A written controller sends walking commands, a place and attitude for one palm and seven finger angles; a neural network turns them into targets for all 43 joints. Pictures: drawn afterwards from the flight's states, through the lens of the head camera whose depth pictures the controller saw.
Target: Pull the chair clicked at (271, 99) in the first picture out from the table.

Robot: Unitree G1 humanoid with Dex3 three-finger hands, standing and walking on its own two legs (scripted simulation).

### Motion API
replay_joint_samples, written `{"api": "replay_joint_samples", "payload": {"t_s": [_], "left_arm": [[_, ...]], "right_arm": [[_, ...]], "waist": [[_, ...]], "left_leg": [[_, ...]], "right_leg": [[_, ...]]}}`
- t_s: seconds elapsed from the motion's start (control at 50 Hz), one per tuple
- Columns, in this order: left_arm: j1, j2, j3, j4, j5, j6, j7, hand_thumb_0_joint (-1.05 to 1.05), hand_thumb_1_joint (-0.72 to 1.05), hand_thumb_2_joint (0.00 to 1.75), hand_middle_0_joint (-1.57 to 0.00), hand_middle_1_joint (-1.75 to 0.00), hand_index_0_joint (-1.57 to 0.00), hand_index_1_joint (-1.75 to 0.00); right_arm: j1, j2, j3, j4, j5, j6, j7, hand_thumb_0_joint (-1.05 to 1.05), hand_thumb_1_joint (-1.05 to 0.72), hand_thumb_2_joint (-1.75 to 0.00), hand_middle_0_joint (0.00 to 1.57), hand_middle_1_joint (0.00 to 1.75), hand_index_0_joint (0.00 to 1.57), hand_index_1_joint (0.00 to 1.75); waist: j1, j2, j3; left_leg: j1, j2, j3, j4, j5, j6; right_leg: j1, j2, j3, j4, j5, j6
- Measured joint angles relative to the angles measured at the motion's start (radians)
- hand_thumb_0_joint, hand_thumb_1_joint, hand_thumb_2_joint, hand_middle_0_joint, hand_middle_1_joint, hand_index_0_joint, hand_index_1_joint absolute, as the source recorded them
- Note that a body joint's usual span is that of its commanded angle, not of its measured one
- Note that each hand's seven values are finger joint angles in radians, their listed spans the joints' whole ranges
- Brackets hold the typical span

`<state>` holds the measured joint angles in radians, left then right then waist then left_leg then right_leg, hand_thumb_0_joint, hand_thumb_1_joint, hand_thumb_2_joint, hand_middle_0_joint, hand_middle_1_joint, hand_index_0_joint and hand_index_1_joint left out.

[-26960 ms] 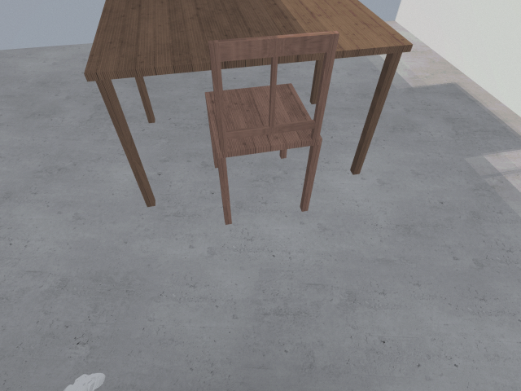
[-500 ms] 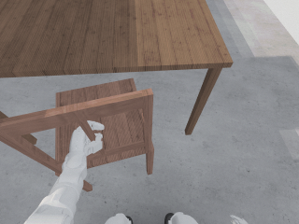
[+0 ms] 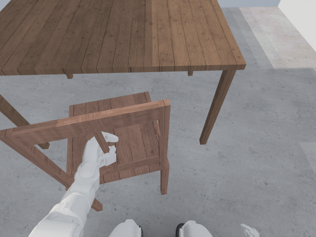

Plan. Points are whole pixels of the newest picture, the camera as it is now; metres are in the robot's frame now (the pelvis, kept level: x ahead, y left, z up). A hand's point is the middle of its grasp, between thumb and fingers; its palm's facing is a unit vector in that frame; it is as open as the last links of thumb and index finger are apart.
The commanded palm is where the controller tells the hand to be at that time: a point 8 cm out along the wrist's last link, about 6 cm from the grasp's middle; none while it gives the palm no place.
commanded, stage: step backward, pulling the chair out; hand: left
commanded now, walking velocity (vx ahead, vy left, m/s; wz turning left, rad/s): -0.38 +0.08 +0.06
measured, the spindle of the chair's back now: (107, 151) +0.36 +0.17 -0.08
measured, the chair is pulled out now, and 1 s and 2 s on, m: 0.18 0.28 0.55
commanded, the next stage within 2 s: none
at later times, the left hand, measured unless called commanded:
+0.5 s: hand (112, 160) +0.32 +0.14 -0.05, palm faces +0.10 -0.98 -0.19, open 5.0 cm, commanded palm +0.30 +0.20 -0.05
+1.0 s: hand (103, 189) +0.24 +0.15 -0.05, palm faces +0.05 -0.98 -0.19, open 5.0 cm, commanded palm +0.22 +0.21 -0.05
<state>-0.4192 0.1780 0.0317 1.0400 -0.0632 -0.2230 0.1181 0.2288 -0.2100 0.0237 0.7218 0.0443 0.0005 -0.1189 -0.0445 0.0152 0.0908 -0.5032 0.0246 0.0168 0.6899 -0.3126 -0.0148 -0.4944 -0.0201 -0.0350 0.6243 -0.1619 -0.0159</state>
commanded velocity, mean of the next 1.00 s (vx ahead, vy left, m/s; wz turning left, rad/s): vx -0.38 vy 0.04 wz -0.03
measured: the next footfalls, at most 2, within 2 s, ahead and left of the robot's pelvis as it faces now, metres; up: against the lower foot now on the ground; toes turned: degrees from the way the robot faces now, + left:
left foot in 0.16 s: -0.04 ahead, +0.16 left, +0.00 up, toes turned +7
right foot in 0.78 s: -0.01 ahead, -0.10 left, +0.00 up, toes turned +0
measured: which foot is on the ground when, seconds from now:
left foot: up 0.00-0.14, down 0.16-1.00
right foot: down 0.00-0.66, up 0.68-0.76, down 0.78-1.00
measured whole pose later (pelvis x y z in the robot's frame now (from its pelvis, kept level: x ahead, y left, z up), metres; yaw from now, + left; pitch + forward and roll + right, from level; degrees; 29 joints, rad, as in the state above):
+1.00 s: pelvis -0.12 +0.02 +0.01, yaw +3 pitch +3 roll +0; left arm -0.54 0.14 0.03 1.07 -0.04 -0.18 0.11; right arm 0.15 -0.23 0.00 0.76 0.03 0.02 -0.12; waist -0.06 0.04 0.14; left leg -0.41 0.04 -0.02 0.73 -0.44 -0.05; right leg -0.43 -0.02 -0.05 0.55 -0.18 0.00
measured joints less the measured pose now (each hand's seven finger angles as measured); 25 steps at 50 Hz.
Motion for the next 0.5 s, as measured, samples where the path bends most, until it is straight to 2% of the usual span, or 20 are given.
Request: {"api": "replay_joint_samples", "payload": {"t_s": [0.08,0.12,0.16,0.18,0.26,0.34,0.4,0.42,0.46,0.5], "left_arm": [[-0.007,-0.030,0.017,0.014,0.010,-0.005,0.017,0.03,0.73,0.84,-0.31,-1.14,-0.50,-1.45],[-0.010,-0.039,0.010,0.010,0.023,-0.001,0.018,0.04,0.73,0.84,-0.31,-1.15,-0.50,-1.45],[-0.016,-0.048,-0.014,-0.001,0.035,0.000,0.013,0.03,0.72,0.84,-0.31,-1.17,-0.50,-1.45],[-0.026,-0.045,-0.028,-0.012,0.041,0.003,0.008,0.03,0.72,0.84,-0.31,-1.19,-0.50,-1.45],[-0.040,-0.024,-0.061,-0.057,0.037,0.029,-0.003,0.02,0.72,0.84,-0.30,-1.22,-0.50,-1.45],[-0.038,-0.008,-0.036,-0.061,0.021,0.032,-0.013,0.02,0.72,0.84,-0.30,-1.22,-0.50,-1.45],[-0.043,-0.004,-0.001,-0.051,0.007,0.033,-0.011,0.03,0.72,0.85,-0.31,-1.20,-0.50,-1.45],[-0.051,-0.004,0.008,-0.046,0.005,0.033,-0.010,0.03,0.72,0.85,-0.31,-1.20,-0.50,-1.45],[-0.073,-0.011,0.024,-0.032,0.004,0.040,-0.006,0.03,0.73,0.85,-0.31,-1.19,-0.50,-1.45],[-0.090,-0.022,0.030,-0.030,0.007,0.055,-0.002,0.04,0.73,0.84,-0.30,-1.19,-0.50,-1.45]], "right_arm": [[-0.003,-0.027,-0.011,0.040,-0.008,-0.003,0.010,0.01,-0.90,-0.89,0.20,0.30,0.20,0.30],[0.006,-0.044,-0.011,0.052,-0.009,-0.009,0.009,0.01,-0.90,-0.89,0.20,0.30,0.20,0.30],[0.025,-0.069,-0.012,0.050,-0.010,-0.019,0.003,0.01,-0.90,-0.89,0.20,0.30,0.20,0.30],[0.023,-0.072,-0.017,0.053,-0.011,-0.019,-0.002,0.01,-0.90,-0.89,0.20,0.30,0.20,0.30],[0.020,-0.043,-0.026,0.039,-0.022,-0.002,0.001,0.01,-0.91,-0.89,0.20,0.30,0.20,0.30],[0.007,-0.011,-0.022,0.014,-0.033,0.002,0.016,0.01,-0.90,-0.89,0.20,0.30,0.20,0.30],[-0.016,0.003,-0.018,0.002,-0.025,0.012,0.020,0.01,-0.90,-0.89,0.20,0.30,0.20,0.30],[-0.026,0.003,-0.018,0.001,-0.020,0.015,0.019,0.01,-0.90,-0.89,0.20,0.30,0.20,0.30],[-0.046,-0.006,-0.023,0.004,-0.013,0.018,0.016,0.01,-0.90,-0.89,0.20,0.30,0.20,0.30],[-0.060,-0.023,-0.025,0.006,-0.011,0.020,0.014,0.01,-0.90,-0.89,0.20,0.30,0.20,0.30]], "waist": [[-0.006,-0.005,-0.006],[-0.016,-0.010,-0.017],[-0.027,0.009,-0.036],[-0.031,0.004,-0.030],[0.007,-0.039,0.012],[0.013,-0.024,0.038],[0.000,0.002,0.046],[-0.008,0.007,0.048],[-0.019,0.008,0.054],[-0.026,0.002,0.060]], "left_leg": [[-0.002,-0.048,-0.026,0.187,-0.144,-0.011],[0.060,-0.048,-0.031,0.123,-0.146,-0.010],[0.142,-0.020,-0.050,-0.060,-0.059,0.004],[0.133,-0.027,-0.055,-0.074,-0.009,0.008],[0.137,-0.038,-0.034,-0.049,-0.019,-0.001],[0.151,-0.012,-0.033,-0.036,-0.032,-0.019],[0.132,0.011,-0.045,-0.015,-0.032,-0.036],[0.115,0.009,-0.051,0.015,-0.067,-0.040],[0.078,-0.013,-0.064,0.116,-0.178,-0.039],[0.064,-0.030,-0.064,0.173,-0.229,-0.034]], "right_leg": [[0.001,-0.026,0.003,-0.045,0.031,0.005],[-0.001,-0.042,-0.006,-0.066,0.044,0.016],[-0.024,-0.046,-0.032,-0.058,0.043,0.028],[-0.037,-0.057,-0.036,-0.041,0.033,0.033],[-0.021,-0.046,0.007,-0.004,-0.009,0.028],[-0.003,-0.020,0.005,-0.001,-0.008,0.013],[-0.002,0.000,-0.013,-0.014,0.005,-0.004],[-0.007,-0.001,-0.019,-0.016,0.010,-0.009],[-0.014,-0.013,-0.026,-0.028,0.023,-0.013],[-0.017,-0.031,-0.027,-0.051,0.046,-0.008]]}}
